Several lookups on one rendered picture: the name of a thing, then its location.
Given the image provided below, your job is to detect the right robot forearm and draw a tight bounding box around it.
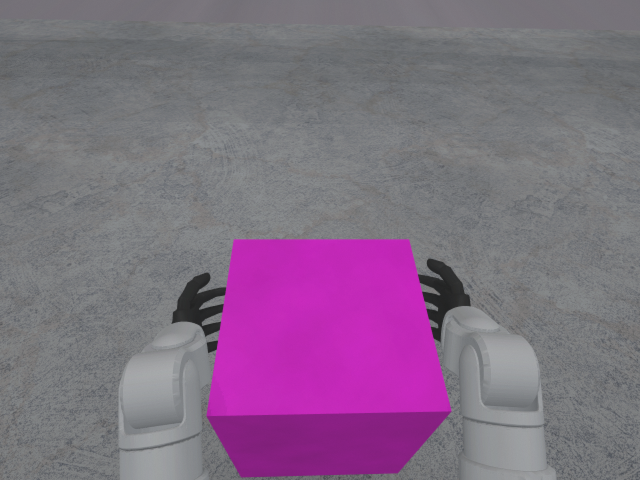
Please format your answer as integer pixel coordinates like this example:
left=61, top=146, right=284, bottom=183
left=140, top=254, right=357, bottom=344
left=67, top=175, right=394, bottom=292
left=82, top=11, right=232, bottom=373
left=441, top=306, right=557, bottom=480

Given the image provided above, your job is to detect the right robot hand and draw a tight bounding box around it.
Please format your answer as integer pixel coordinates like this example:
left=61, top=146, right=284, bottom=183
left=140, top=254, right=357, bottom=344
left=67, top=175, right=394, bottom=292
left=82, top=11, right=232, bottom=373
left=418, top=259, right=471, bottom=343

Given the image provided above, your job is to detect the left robot hand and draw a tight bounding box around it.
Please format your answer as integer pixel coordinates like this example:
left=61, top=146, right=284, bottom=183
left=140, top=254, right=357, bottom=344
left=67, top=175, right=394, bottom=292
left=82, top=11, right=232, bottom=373
left=172, top=273, right=226, bottom=353

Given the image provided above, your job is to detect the carton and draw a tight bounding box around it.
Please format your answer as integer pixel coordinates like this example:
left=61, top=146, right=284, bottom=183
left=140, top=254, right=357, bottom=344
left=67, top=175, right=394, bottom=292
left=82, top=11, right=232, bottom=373
left=206, top=239, right=452, bottom=477

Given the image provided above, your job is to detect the left robot forearm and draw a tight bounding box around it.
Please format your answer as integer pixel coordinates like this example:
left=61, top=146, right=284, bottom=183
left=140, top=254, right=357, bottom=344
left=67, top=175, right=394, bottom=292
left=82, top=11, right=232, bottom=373
left=118, top=322, right=211, bottom=480

